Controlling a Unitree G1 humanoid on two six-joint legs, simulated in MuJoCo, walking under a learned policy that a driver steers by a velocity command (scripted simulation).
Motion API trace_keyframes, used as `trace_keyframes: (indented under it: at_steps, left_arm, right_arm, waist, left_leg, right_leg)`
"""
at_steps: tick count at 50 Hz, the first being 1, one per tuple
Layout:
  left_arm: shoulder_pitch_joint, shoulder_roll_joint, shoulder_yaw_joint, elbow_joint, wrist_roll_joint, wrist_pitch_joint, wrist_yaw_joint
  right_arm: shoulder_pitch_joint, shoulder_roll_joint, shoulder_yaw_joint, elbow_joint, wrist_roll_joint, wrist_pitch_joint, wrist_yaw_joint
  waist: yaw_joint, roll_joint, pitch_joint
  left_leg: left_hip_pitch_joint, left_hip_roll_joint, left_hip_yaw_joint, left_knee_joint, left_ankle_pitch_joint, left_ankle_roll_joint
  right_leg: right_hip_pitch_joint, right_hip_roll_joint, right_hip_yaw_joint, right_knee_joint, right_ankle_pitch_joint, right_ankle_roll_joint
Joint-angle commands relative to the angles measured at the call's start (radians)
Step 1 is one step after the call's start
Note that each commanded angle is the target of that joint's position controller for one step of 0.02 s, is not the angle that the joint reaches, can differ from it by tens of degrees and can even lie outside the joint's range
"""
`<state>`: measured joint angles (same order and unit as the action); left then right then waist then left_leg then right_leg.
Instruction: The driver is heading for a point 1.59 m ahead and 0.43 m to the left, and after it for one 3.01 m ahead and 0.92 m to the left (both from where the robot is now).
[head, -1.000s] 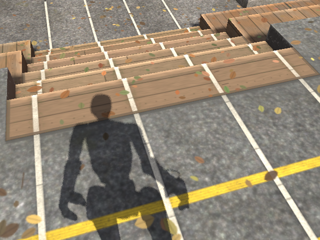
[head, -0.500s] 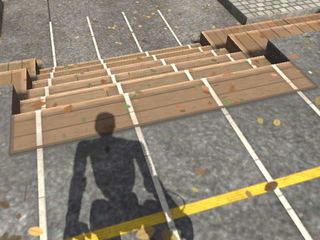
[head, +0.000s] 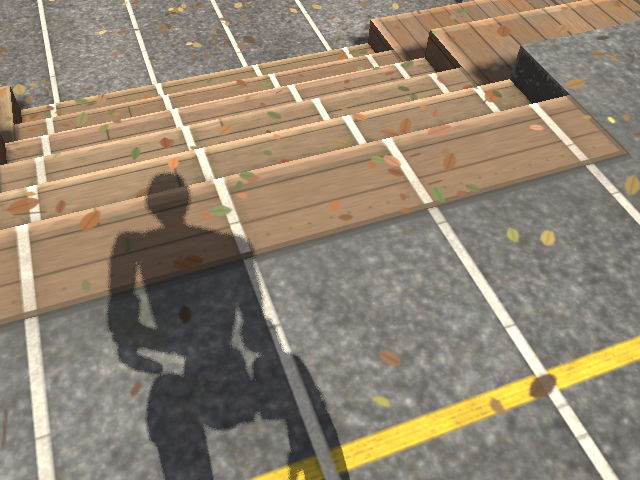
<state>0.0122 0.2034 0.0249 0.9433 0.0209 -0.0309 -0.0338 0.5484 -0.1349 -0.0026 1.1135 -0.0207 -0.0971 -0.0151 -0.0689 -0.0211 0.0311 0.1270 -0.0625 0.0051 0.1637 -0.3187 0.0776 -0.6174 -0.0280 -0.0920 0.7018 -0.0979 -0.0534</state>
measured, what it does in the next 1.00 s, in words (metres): walks ahead: right foot, then left foot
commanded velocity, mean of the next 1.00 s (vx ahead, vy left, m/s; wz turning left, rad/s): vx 0.49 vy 0.00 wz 0.00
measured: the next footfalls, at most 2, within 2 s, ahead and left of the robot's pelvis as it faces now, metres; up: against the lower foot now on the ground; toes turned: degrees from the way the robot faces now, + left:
right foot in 0.10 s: +0.23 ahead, -0.08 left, +0.00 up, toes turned -4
left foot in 0.64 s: +0.55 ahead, +0.07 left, +0.00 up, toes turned +4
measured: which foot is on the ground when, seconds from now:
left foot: down 0.00-0.12, up 0.14-0.62, down 0.64-1.00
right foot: up 0.00-0.08, down 0.10-0.66, up 0.68-1.00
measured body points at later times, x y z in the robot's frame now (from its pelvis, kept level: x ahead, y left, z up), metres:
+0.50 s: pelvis +0.28 -0.02 +0.00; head +0.31 -0.03 +0.45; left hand +0.20 +0.20 -0.14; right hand +0.45 -0.25 -0.12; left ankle +0.46 +0.12 -0.69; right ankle +0.19 -0.08 -0.74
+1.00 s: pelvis +0.57 +0.01 +0.01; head +0.59 +0.02 +0.46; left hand +0.70 +0.24 -0.13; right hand +0.50 -0.22 -0.13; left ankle +0.51 +0.07 -0.74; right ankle +0.71 -0.14 -0.68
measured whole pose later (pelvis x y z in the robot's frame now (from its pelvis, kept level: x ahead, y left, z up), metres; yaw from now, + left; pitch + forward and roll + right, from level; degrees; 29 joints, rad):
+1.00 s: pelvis +0.57 +0.01 +0.01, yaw +0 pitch +0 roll +1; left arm 0.11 0.21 0.04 0.92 0.03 -0.03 -0.03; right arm 0.45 -0.17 -0.04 1.07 -0.01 -0.09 0.00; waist -0.04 -0.04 0.04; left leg 0.00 -0.09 0.09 0.21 -0.21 0.10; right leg -0.63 -0.11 -0.02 0.81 -0.07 -0.03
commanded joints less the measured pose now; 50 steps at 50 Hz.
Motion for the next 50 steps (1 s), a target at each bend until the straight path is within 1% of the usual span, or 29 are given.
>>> trace_keyframes:
  at_steps: [1, 3, 4, 5, 6, 7, 8, 9, 10, 12, 15, 18, 22, 25, 27, 29, 30, 31, 32, 33, 34, 35, 36, 37, 39, 42, 43, 46, 50]
  left_arm:
    - [-0.102, 0.049, 0.002, -0.094, -0.007, -0.016, 0.008]
    - [0.063, 0.089, 0.022, -0.051, -0.007, -0.025, 0.023]
    - [0.221, 0.112, 0.037, -0.001, -0.007, -0.034, 0.032]
    - [0.368, 0.154, 0.055, 0.038, 0.008, -0.042, 0.043]
    - [0.483, 0.248, 0.078, 0.047, 0.034, -0.044, 0.049]
    - [0.444, 0.238, 0.079, 0.047, 0.013, -0.029, 0.034]
    - [0.316, 0.191, 0.070, 0.030, -0.010, -0.028, 0.029]
    - [0.235, 0.124, 0.053, 0.012, -0.016, -0.037, 0.025]
    - [0.208, 0.084, 0.041, 0.018, -0.008, -0.048, 0.025]
    - [0.241, 0.038, 0.023, 0.050, -0.006, -0.066, 0.033]
    - [0.321, 0.075, 0.026, 0.080, -0.008, -0.084, 0.037]
    - [0.385, 0.088, 0.023, 0.090, -0.010, -0.082, 0.037]
    - [0.463, 0.082, 0.014, 0.104, -0.012, -0.081, 0.039]
    - [0.523, 0.090, 0.012, 0.122, -0.006, -0.078, 0.047]
    - [0.537, 0.097, 0.013, 0.131, 0.002, -0.073, 0.053]
    - [0.510, 0.111, 0.016, 0.130, 0.007, -0.071, 0.059]
    - [0.497, 0.122, 0.020, 0.129, 0.008, -0.071, 0.061]
    - [0.484, 0.130, 0.022, 0.128, 0.008, -0.067, 0.060]
    - [0.465, 0.126, 0.020, 0.119, 0.000, -0.067, 0.057]
    - [0.489, 0.065, 0.003, 0.079, -0.026, -0.070, 0.049]
    - [0.574, 0.048, 0.012, 0.088, -0.044, -0.068, 0.040]
    - [0.485, 0.115, 0.030, 0.075, -0.017, -0.061, 0.045]
    - [0.399, 0.099, 0.029, 0.047, -0.010, -0.066, 0.041]
    - [0.370, 0.074, 0.028, 0.043, -0.009, -0.065, 0.038]
    - [0.390, 0.040, 0.026, 0.047, 0.016, -0.038, 0.028]
    - [0.357, 0.030, 0.029, 0.030, 0.019, -0.015, 0.014]
    - [0.311, 0.035, 0.030, 0.012, 0.020, -0.010, 0.012]
    - [0.162, 0.045, 0.028, -0.041, 0.014, -0.008, 0.007]
    - [0.013, 0.028, 0.014, -0.090, 0.002, -0.012, 0.007]
  right_arm:
    - [0.038, -0.156, -0.024, -0.011, 0.000, -0.009, -0.008]
    - [0.002, -0.183, -0.032, -0.016, 0.000, -0.012, -0.011]
    - [-0.020, -0.192, -0.035, -0.020, 0.004, -0.008, -0.010]
    - [-0.031, -0.185, -0.032, -0.031, 0.009, -0.007, -0.005]
    - [0.027, -0.092, -0.014, -0.063, 0.021, -0.005, 0.004]
    - [0.074, -0.112, -0.031, -0.053, 0.028, 0.002, 0.010]
    - [-0.034, -0.160, -0.044, -0.082, 0.007, 0.008, 0.007]
    - [-0.120, -0.156, -0.045, -0.108, 0.000, 0.002, 0.014]
    - [-0.146, -0.136, -0.046, -0.113, 0.000, 0.004, 0.017]
    - [-0.122, -0.099, -0.043, -0.108, -0.019, 0.028, 0.029]
    - [-0.183, -0.097, -0.047, -0.136, -0.021, 0.051, 0.040]
    - [-0.344, -0.113, -0.047, -0.196, -0.017, 0.058, 0.045]
    - [-0.511, -0.094, -0.033, -0.252, -0.002, 0.053, 0.049]
    - [-0.595, -0.099, -0.028, -0.281, 0.001, 0.051, 0.046]
    - [-0.622, -0.111, -0.031, -0.299, 0.001, 0.045, 0.044]
    - [-0.580, -0.128, -0.038, -0.295, 0.000, 0.036, 0.038]
    - [-0.509, -0.143, -0.047, -0.275, -0.001, 0.031, 0.031]
    - [-0.379, -0.162, -0.059, -0.233, -0.002, 0.024, 0.023]
    - [-0.208, -0.196, -0.075, -0.180, -0.017, 0.014, 0.013]
    - [-0.051, -0.295, -0.102, -0.156, -0.043, 0.010, 0.001]
    - [-0.057, -0.318, -0.114, -0.151, -0.023, 0.026, 0.014]
    - [-0.171, -0.271, -0.104, -0.167, 0.005, 0.033, 0.022]
    - [-0.259, -0.208, -0.086, -0.182, 0.010, 0.028, 0.025]
    - [-0.297, -0.160, -0.073, -0.179, 0.005, 0.021, 0.026]
    - [-0.282, -0.112, -0.056, -0.148, 0.004, 0.005, 0.020]
    - [-0.205, -0.147, -0.059, -0.114, 0.008, -0.013, 0.017]
    - [-0.189, -0.160, -0.061, -0.110, 0.008, -0.014, 0.017]
    - [-0.135, -0.156, -0.055, -0.100, 0.008, -0.010, 0.018]
    - [-0.053, -0.154, -0.048, -0.079, 0.009, -0.009, 0.014]
  waist:
    - [0.036, 0.137, 0.094]
    - [0.112, 0.137, 0.003]
    - [0.179, 0.122, -0.075]
    - [0.238, 0.097, -0.153]
    - [0.217, -0.076, -0.286]
    - [0.178, -0.144, -0.331]
    - [0.133, -0.041, -0.148]
    - [0.116, -0.001, -0.041]
    - [0.081, 0.026, 0.017]
    - [0.032, 0.006, 0.026]
    - [0.021, -0.012, 0.044]
    - [0.051, -0.012, 0.075]
    - [0.098, -0.027, 0.076]
    - [0.127, -0.038, 0.075]
    - [0.127, -0.041, 0.077]
    - [0.089, -0.050, 0.055]
    - [0.057, -0.060, 0.017]
    - [0.003, -0.055, -0.047]
    - [-0.069, -0.036, -0.134]
    - [-0.095, 0.094, -0.272]
    - [-0.045, 0.249, -0.371]
    - [-0.008, 0.090, -0.227]
    - [0.012, 0.051, -0.099]
    - [0.046, 0.021, -0.021]
    - [0.095, 0.051, 0.006]
    - [0.111, 0.067, 0.015]
    - [0.106, 0.069, 0.029]
    - [0.076, 0.073, 0.061]
    - [0.029, 0.084, 0.068]
  left_leg:
    - [-0.085, 0.254, -0.078, 0.036, 0.811, 0.082]
    - [-0.048, 0.259, -0.053, 0.223, 1.081, 0.062]
    - [-0.071, 0.243, -0.034, 0.398, 1.086, 0.049]
    - [-0.224, 0.213, -0.020, 0.618, 0.870, 0.040]
    - [-0.480, 0.106, 0.033, 0.976, 0.286, 0.017]
    - [-0.694, -0.025, -0.034, 1.223, -0.193, 0.012]
    - [-0.776, 0.061, -0.075, 1.232, -0.088, 0.028]
    - [-0.765, 0.097, -0.066, 1.177, 0.000, 0.029]
    - [-0.718, 0.127, -0.063, 1.119, 0.037, 0.027]
    - [-0.626, 0.154, -0.060, 1.036, 0.051, 0.006]
    - [-0.676, 0.165, -0.021, 0.958, 0.090, -0.019]
    - [-0.777, 0.180, 0.016, 0.826, 0.200, -0.043]
    - [-0.750, 0.145, 0.069, 0.585, 0.322, -0.052]
    - [-0.754, 0.116, 0.089, 0.483, 0.332, -0.035]
    - [-0.759, 0.104, 0.087, 0.439, 0.287, -0.013]
    - [-0.675, 0.070, 0.096, 0.396, 0.205, 0.021]
    - [-0.581, 0.040, 0.105, 0.379, 0.161, 0.039]
    - [-0.440, 0.011, 0.113, 0.332, 0.161, 0.062]
    - [-0.198, 0.055, 0.067, 0.293, 0.207, 0.095]
    - [0.096, 0.318, -0.249, 0.285, 0.122, 0.171]
    - [0.232, 0.502, -0.690, 0.151, 0.126, 0.299]
    - [0.111, 0.447, -0.589, 0.120, 0.058, 0.264]
    - [-0.041, 0.413, -0.454, 0.083, 0.075, 0.235]
    - [-0.162, 0.366, -0.356, 0.043, 0.148, 0.195]
    - [-0.280, 0.295, -0.225, 0.012, 0.255, 0.143]
    - [-0.296, 0.266, -0.149, -0.013, 0.365, 0.142]
    - [-0.293, 0.260, -0.132, -0.028, 0.364, 0.142]
    - [-0.260, 0.236, -0.092, -0.049, 0.409, 0.129]
    - [-0.198, 0.224, -0.062, -0.033, 0.504, 0.111]
  right_leg:
    - [0.090, 0.053, -0.046, -0.109, 0.008, -0.041]
    - [0.275, 0.100, -0.043, -0.135, -0.035, -0.081]
    - [0.446, 0.114, -0.042, -0.198, -0.008, -0.103]
    - [0.674, 0.021, 0.055, -0.221, -0.055, -0.133]
    - [0.914, -0.272, 0.448, -0.247, -0.225, -0.212]
    - [0.950, -0.394, 0.850, -0.426, -0.314, -0.320]
    - [0.795, -0.343, 0.714, -0.470, -0.416, -0.280]
    - [0.637, -0.303, 0.577, -0.510, -0.355, -0.253]
    - [0.527, -0.256, 0.476, -0.538, -0.236, -0.221]
    - [0.423, -0.192, 0.340, -0.556, -0.074, -0.180]
    - [0.418, -0.162, 0.250, -0.578, 0.064, -0.178]
    - [0.458, -0.139, 0.198, -0.599, 0.152, -0.164]
    - [0.520, -0.111, 0.137, -0.581, 0.318, -0.124]
    - [0.634, -0.135, 0.135, -0.556, 0.392, -0.123]
    - [0.716, -0.163, 0.137, -0.519, 0.465, -0.133]
    - [0.756, -0.179, 0.121, -0.435, 0.658, -0.126]
    - [0.762, -0.179, 0.112, -0.351, 0.786, -0.116]
    - [0.753, -0.165, 0.098, -0.205, 0.837, -0.104]
    - [0.625, -0.134, 0.074, -0.002, 0.701, -0.087]
    - [0.350, -0.052, 0.023, 0.330, 0.292, -0.058]
    - [0.089, 0.125, 0.058, 0.641, -0.415, -0.034]
    - [-0.004, 0.048, 0.150, 0.676, -0.345, -0.050]
    - [-0.018, 0.011, 0.149, 0.633, -0.265, -0.050]
    - [0.017, -0.024, 0.144, 0.565, -0.219, -0.048]
    - [0.107, -0.052, 0.139, 0.480, -0.189, -0.030]
    - [0.081, -0.059, 0.106, 0.416, -0.145, -0.006]
    - [0.045, -0.069, 0.095, 0.383, -0.110, 0.004]
    - [-0.032, -0.083, 0.066, 0.237, -0.002, 0.027]
    - [-0.002, -0.054, 0.027, 0.022, 0.089, 0.032]
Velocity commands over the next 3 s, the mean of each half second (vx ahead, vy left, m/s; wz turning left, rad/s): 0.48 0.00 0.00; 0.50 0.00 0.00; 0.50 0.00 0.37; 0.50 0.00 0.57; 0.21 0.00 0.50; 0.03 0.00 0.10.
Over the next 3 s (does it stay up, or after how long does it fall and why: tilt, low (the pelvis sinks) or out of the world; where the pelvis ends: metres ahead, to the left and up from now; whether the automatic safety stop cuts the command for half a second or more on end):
stays up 1.17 0.19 0.01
